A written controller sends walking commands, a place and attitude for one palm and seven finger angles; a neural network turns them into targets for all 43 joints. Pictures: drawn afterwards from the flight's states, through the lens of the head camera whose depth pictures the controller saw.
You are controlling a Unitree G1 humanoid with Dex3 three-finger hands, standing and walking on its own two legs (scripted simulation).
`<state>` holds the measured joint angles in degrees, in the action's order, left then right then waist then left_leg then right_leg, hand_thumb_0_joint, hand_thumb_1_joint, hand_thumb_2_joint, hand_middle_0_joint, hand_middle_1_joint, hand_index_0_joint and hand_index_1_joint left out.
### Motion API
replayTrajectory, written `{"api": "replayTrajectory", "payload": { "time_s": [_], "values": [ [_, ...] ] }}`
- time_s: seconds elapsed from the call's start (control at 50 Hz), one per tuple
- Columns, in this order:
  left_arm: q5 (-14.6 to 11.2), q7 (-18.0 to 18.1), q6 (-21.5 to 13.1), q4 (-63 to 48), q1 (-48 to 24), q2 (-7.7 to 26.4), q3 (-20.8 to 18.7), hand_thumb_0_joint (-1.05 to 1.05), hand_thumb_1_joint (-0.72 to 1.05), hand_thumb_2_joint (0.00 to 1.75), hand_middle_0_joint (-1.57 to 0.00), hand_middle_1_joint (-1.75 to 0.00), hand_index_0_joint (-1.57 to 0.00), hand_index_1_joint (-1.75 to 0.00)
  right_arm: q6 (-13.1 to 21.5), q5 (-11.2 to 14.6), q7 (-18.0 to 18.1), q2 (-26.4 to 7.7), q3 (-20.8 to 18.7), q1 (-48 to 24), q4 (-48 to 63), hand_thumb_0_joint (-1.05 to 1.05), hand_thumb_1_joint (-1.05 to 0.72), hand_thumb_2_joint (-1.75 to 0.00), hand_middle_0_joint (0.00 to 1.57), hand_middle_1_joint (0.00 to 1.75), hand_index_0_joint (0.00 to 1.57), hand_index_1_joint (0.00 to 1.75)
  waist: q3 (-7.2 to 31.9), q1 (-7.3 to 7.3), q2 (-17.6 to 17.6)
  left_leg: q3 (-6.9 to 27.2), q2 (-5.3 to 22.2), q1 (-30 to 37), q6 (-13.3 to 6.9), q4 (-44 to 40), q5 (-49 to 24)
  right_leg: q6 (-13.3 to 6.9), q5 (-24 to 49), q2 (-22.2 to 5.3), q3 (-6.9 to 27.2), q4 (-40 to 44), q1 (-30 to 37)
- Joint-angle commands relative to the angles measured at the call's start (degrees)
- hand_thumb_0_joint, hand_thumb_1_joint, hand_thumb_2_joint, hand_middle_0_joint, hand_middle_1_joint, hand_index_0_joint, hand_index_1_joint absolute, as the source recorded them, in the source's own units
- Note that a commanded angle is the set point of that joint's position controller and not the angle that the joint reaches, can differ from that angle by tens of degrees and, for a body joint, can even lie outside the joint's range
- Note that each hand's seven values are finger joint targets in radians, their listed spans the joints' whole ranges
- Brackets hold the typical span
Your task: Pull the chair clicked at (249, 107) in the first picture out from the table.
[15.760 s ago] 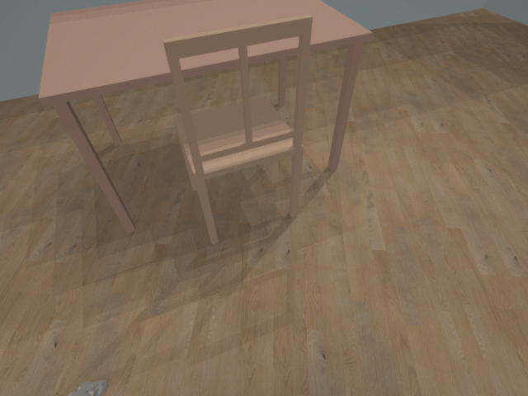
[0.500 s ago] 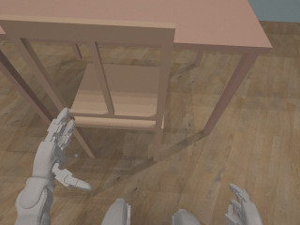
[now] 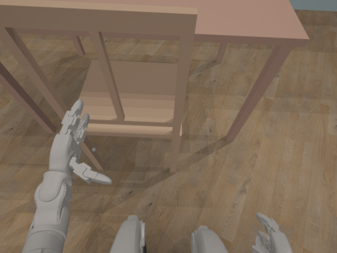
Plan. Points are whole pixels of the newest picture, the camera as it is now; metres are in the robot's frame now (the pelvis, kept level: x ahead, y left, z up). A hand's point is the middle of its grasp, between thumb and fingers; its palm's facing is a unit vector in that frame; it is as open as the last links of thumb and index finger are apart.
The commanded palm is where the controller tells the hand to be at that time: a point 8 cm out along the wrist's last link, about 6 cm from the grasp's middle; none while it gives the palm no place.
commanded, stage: aim the fingers beside a spindle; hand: left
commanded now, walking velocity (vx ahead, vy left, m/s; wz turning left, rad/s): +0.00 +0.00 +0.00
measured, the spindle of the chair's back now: (111, 84) +0.54 +0.17 +0.03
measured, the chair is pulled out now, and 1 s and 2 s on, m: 0.00 0.00 0.00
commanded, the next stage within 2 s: push the fingers through the gap in 1.10 s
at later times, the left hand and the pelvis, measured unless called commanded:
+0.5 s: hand (109, 132) +0.40 +0.16 +0.02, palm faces -0.04 -1.00 -0.05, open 16.9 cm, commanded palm +0.38 +0.21 +0.01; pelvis +0.00 +0.00 -0.01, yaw -1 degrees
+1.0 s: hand (109, 132) +0.40 +0.16 +0.01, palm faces -0.03 -1.00 -0.05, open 16.9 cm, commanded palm +0.38 +0.21 +0.01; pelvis +0.00 +0.00 -0.02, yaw -1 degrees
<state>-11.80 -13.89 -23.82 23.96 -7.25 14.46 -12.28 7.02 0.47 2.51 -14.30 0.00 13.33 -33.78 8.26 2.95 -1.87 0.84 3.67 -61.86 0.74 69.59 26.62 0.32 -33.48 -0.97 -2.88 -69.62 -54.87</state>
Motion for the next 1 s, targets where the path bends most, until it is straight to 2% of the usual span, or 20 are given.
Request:
{"api": "replayTrajectory", "payload": {
  "time_s": [0.0,0.1,0.18,0.24,0.28,0.32,0.4,0.44,0.48,0.52,0.56,0.64,0.66,0.68,0.76,0.78,0.82,0.86,0.92,0.98],
  "values": [
    [-0.63,0.24,-4.28,-10.64,-14.71,8.36,-2.29,0.0,-0.5,0.3,-0.06,-0.08,-0.06,-0.08,1.9,0.15,0.33,-8.35,-3.56,1.39,6.31,0.0,-0.9,-0.9,0.2,0.3,0.2,0.3,20.77,0.62,-2.02,0.98,-1.96,20.99,-1.71,-8.02,-11.54,-1.47,14.42,1.67,0.29,10.85,2.54],
    [0.32,1.41,-3.78,-6.49,-18.78,7.59,-1.59,0.0,-0.5,0.3,-0.06,-0.08,-0.06,-0.08,0.83,0.06,-0.02,-8.47,-3.62,2.28,5.86,0.0,-0.9,-0.9,0.2,0.3,0.2,0.3,20.17,1.27,-0.32,1.08,-2.03,19.23,-1.75,-7.21,-10.31,-1.41,13.55,1.68,0.25,10.36,0.97],
    [0.91,2.21,-4.49,-3.8,-20.8,10.13,-4.37,0.0,-0.5,0.3,-0.06,-0.08,-0.06,-0.08,-0.11,-0.15,-0.24,-8.44,-3.64,2.79,5.58,0.0,-0.9,-0.9,0.2,0.3,0.2,0.3,21.06,0.94,0.76,0.64,-2.14,17.45,-1.85,-6.2,-11.52,-1.46,15.48,1.74,0.66,9.46,1.88],
    [1.32,2.5,-5.5,-3.51,-25.48,10.24,-3.9,0.0,-0.5,0.3,-0.06,-0.08,-0.06,-0.08,-0.54,-0.3,-0.47,-8.32,-3.55,3.1,5.24,0.0,-0.9,-0.9,0.2,0.3,0.2,0.3,22.26,1.3,-1.32,0.67,-2.18,17.4,-1.76,-5.52,-10.85,-1.52,14.57,1.69,0.9,8.96,0.9],
    [1.47,2.58,-5.77,-1.49,-25.99,10.49,-4.35,0.0,-0.5,0.3,-0.06,-0.08,-0.06,-0.08,-0.95,-0.36,-0.5,-8.45,-3.63,3.51,4.96,0.0,-0.9,-0.9,0.2,0.3,0.2,0.3,22.51,1.35,-0.15,0.76,-2.16,16.92,-1.76,-5.28,-11.11,-1.55,14.82,1.8,0.86,8.66,0.88],
    [1.62,2.59,-6.43,-2.77,-28.94,9.46,-2.75,0.0,-0.5,0.3,-0.06,-0.08,-0.06,-0.08,-1.04,-0.34,-0.57,-8.46,-3.69,3.89,4.74,0.0,-0.9,-0.9,0.2,0.3,0.2,0.3,24.44,1.76,-2.95,0.84,-2.11,18.71,-1.75,-4.58,-12.49,-1.74,15.49,1.85,0.86,8.0,-0.5],
    [1.76,2.79,-5.98,0.52,-27.26,7.81,-2.17,0.0,-0.5,0.3,-0.06,-0.08,-0.06,-0.08,-1.9,-0.5,-1.03,-8.43,-3.94,4.42,4.17,0.0,-0.9,-0.9,0.2,0.3,0.2,0.3,24.66,1.87,-0.6,0.74,-2.14,17.77,-1.67,-4.3,-13.43,-1.5,17.14,1.85,0.67,7.9,0.03],
    [2.01,2.95,-5.85,4.24,-29.42,9.75,-3.71,0.0,-0.5,0.3,-0.06,-0.08,-0.06,-0.08,-2.47,-0.47,-1.04,-8.78,-3.81,4.6,3.54,0.0,-0.9,-0.9,0.2,0.3,0.2,0.3,22.14,2.55,1.36,0.67,-2.17,14.47,-1.88,-3.57,-10.87,-1.36,15.38,1.93,1.03,7.8,-1.21],
    [2.35,3.13,-6.43,4.57,-32.59,11.0,-4.6,0.0,-0.5,0.3,-0.06,-0.08,-0.06,-0.08,-2.87,-0.59,-0.99,-8.71,-3.83,4.65,3.55,0.0,-0.9,-0.9,0.2,0.3,0.2,0.3,22.8,2.46,0.52,0.27,-2.39,13.02,-1.99,-2.98,-9.79,-1.39,14.66,1.82,1.53,7.59,-0.78],
    [2.43,3.36,-7.35,1.8,-31.37,12.95,-6.19,0.0,-0.5,0.3,-0.06,-0.08,-0.06,-0.08,-3.11,-0.69,-1.13,-8.81,-3.89,4.8,4.36,0.0,-0.9,-0.9,0.2,0.3,0.2,0.3,26.22,0.89,-2.61,0.42,-2.36,15.96,-1.76,-3.28,-12.3,-1.82,16.06,1.97,1.46,6.79,-0.15],
    [2.22,3.44,-7.47,0.78,-29.95,11.63,-5.42,0.0,-0.5,0.3,-0.06,-0.08,-0.06,-0.08,-3.45,-0.77,-1.44,-8.45,-3.85,4.73,4.59,0.0,-0.9,-0.9,0.2,0.3,0.2,0.3,27.85,0.87,-2.47,0.53,-2.26,17.87,-1.6,-3.62,-14.23,-1.74,17.91,1.93,1.26,6.94,0.89],
    [1.96,3.26,-6.99,1.67,-30.21,9.63,-3.68,0.0,-0.5,0.3,-0.06,-0.08,-0.06,-0.08,-3.85,-0.5,-1.55,-8.43,-3.89,4.8,4.43,0.0,-0.9,-0.9,0.2,0.3,0.2,0.3,25.99,2.04,-0.87,0.4,-2.25,16.14,-1.85,-3.57,-12.48,-1.4,16.95,2.05,1.26,7.38,0.32],
    [2.02,3.27,-6.93,2.08,-29.14,11.25,-5.09,0.0,-0.5,0.3,-0.06,-0.08,-0.06,-0.08,-3.99,-0.46,-1.45,-8.68,-4.0,4.99,4.37,0.0,-0.9,-0.9,0.2,0.3,0.2,0.3,25.92,1.47,0.06,0.46,-2.22,15.74,-1.78,-3.7,-12.54,-1.49,17.18,2.02,1.32,7.37,1.19],
    [1.91,3.08,-6.68,2.23,-28.46,9.49,-3.67,0.0,-0.5,0.3,-0.06,-0.08,-0.06,-0.08,-4.04,-0.41,-1.52,-8.39,-3.95,4.75,4.59,0.0,-0.9,-0.9,0.2,0.3,0.2,0.3,25.06,1.8,-0.4,0.07,-2.43,15.16,-1.91,-3.74,-12.31,-1.38,17.48,1.99,1.47,7.73,1.33],
    [1.79,3.1,-6.74,3.26,-28.82,10.55,-4.62,0.0,-0.5,0.3,-0.06,-0.08,-0.06,-0.08,-4.27,-0.33,-1.45,-8.59,-3.9,4.79,4.25,0.0,-0.9,-0.9,0.2,0.3,0.2,0.3,23.37,2.03,1.31,0.25,-2.39,13.76,-2.0,-3.62,-10.72,-1.32,16.01,2.05,1.47,7.96,0.68],
    [1.95,2.99,-7.1,2.57,-31.0,10.07,-3.83,0.0,-0.5,0.3,-0.06,-0.08,-0.06,-0.08,-4.2,-0.31,-1.33,-8.43,-3.93,4.59,4.0,0.0,-0.9,-0.9,0.2,0.3,0.2,0.3,23.29,2.66,0.81,0.08,-2.39,13.47,-2.12,-3.24,-10.3,-1.23,15.79,1.95,1.67,7.87,0.21],
    [2.19,3.1,-7.73,2.36,-31.83,11.14,-4.55,0.0,-0.5,0.3,-0.06,-0.08,-0.06,-0.08,-4.1,-0.39,-1.2,-8.65,-3.93,4.7,4.05,0.0,-0.9,-0.9,0.2,0.3,0.2,0.3,23.56,2.45,-0.24,0.43,-2.29,14.56,-2.02,-3.29,-9.98,-1.48,14.47,2.13,1.37,7.6,-1.07],
    [2.17,3.17,-8.53,-0.66,-32.53,10.12,-3.46,0.0,-0.5,0.3,-0.06,-0.08,-0.06,-0.08,-3.89,-0.57,-1.26,-8.3,-4.0,4.53,4.26,0.0,-0.9,-0.9,0.2,0.3,0.2,0.3,26.77,1.8,-3.63,0.71,-2.25,18.27,-1.68,-3.44,-12.67,-1.72,16.16,1.95,1.24,7.17,-0.96],
    [1.91,3.2,-7.72,1.79,-28.79,8.76,-2.81,0.0,-0.5,0.3,-0.06,-0.08,-0.06,-0.08,-3.9,-0.49,-1.37,-8.45,-3.96,4.68,4.22,0.0,-0.9,-0.9,0.2,0.3,0.2,0.3,25.16,2.26,-1.4,0.71,-2.22,17.65,-1.86,-3.4,-13.51,-1.63,17.19,2.21,0.92,7.33,-1.17],
    [2.33,3.3,-7.2,3.25,-30.09,9.19,-3.03,0.0,-0.5,0.3,-0.06,-0.08,-0.06,-0.08,-4.29,-0.41,-1.44,-8.53,-3.84,4.29,4.27,0.0,-0.9,-0.9,0.2,0.3,0.2,0.3,23.3,2.24,-0.59,0.62,-2.43,15.33,-1.85,-3.48,-10.6,-1.55,14.92,2.01,1.0,7.65,-1.32]
  ]
}}
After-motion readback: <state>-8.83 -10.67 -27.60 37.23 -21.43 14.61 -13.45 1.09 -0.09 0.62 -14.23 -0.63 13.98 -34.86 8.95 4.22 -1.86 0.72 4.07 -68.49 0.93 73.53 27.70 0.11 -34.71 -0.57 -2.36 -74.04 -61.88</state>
